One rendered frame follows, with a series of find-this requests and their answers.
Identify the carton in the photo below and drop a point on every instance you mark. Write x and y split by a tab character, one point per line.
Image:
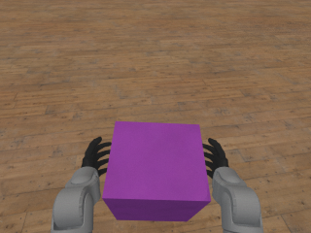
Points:
156	172

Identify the robot left forearm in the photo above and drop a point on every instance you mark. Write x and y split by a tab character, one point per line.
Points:
73	207

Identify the robot right forearm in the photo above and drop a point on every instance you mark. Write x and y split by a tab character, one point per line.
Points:
240	205

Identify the robot right hand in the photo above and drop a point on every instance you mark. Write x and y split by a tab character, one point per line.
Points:
218	157

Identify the robot left hand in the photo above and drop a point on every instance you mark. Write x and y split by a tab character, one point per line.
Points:
92	155

